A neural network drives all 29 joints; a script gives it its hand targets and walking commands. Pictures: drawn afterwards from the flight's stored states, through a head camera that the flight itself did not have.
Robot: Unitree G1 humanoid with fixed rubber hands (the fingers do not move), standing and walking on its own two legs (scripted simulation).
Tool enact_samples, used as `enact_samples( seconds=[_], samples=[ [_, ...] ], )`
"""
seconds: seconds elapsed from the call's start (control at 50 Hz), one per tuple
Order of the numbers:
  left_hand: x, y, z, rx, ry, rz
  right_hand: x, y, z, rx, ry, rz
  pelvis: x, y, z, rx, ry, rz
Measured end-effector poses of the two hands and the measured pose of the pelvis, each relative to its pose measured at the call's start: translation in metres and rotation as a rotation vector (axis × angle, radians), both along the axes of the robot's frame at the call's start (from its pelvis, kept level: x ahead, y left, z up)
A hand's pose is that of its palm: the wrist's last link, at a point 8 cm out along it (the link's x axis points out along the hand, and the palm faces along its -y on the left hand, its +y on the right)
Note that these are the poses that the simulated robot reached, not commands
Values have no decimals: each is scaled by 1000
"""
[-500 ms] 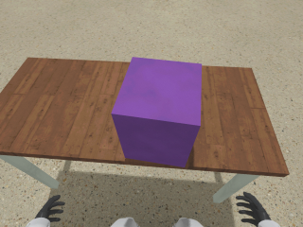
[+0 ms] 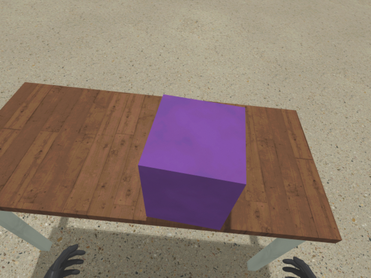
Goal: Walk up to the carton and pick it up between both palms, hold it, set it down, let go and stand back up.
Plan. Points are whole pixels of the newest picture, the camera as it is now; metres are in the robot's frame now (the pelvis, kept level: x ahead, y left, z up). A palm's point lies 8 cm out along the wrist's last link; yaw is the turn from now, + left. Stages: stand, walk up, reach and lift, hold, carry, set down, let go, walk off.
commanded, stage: reach and lift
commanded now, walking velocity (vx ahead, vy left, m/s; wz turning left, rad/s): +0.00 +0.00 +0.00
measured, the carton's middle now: (192, 165) +0.39 -0.01 -0.01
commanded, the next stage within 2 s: none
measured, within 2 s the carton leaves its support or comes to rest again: neither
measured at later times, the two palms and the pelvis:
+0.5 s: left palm (51, 269) +0.16 +0.27 -0.05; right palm out of the picture +0.14 -0.23 -0.05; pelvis +0.02 +0.02 +0.01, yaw +0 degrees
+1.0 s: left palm (63, 259) +0.17 +0.24 -0.02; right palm (293, 274) +0.15 -0.20 -0.02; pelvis +0.02 +0.01 +0.01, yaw +0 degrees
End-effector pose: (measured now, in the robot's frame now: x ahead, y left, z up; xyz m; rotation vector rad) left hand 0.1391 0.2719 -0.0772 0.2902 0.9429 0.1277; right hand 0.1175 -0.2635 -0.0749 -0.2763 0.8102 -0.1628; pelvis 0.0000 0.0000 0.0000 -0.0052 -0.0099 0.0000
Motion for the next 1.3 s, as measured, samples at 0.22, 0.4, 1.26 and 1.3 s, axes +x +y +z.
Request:
enact_samples(
  seconds=[0.22,0.4,1.26,1.3],
  samples=[
    [23,11,15,-19,-148,-34,28,34,17,22,-114,24,11,17,7,-21,16,0],
    [18,5,23,-53,-234,-37,25,36,26,11,-177,34,18,18,9,-24,9,1],
    [66,-39,78,-242,-614,-94,73,71,76,125,-470,-31,16,14,10,-18,-9,1],
    [73,-40,81,-241,-610,-88,84,73,81,129,-480,-25,17,14,10,-18,-8,1]
  ],
)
